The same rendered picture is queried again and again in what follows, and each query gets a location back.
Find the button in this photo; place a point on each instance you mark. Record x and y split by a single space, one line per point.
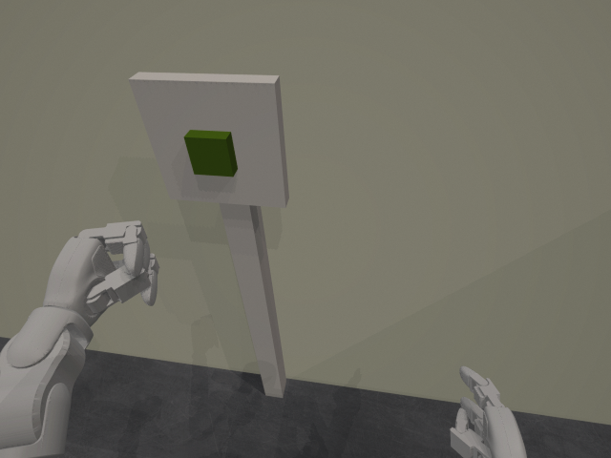
211 153

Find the left robot hand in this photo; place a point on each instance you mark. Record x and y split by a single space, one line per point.
86 280

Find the left robot forearm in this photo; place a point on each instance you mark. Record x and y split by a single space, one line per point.
38 369

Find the right robot hand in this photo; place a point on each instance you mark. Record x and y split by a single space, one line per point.
496 432

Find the panel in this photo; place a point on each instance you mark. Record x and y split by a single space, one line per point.
250 107

